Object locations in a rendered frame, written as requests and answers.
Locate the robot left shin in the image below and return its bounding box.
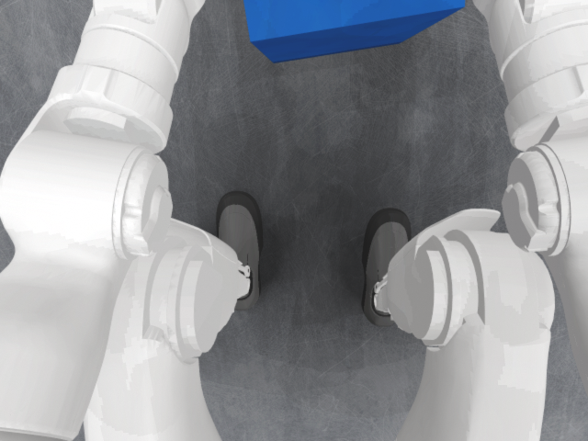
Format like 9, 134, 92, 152
166, 218, 250, 331

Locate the robot right forearm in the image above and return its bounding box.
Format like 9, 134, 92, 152
472, 0, 588, 152

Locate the carton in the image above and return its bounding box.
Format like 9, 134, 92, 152
243, 0, 465, 63

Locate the robot left forearm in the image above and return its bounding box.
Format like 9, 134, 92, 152
0, 0, 205, 229

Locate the robot left upper arm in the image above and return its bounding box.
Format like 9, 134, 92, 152
0, 130, 173, 441

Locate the right robot thigh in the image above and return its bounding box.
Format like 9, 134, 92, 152
394, 230, 551, 441

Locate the robot right upper arm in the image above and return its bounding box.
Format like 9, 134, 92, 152
502, 136, 588, 397

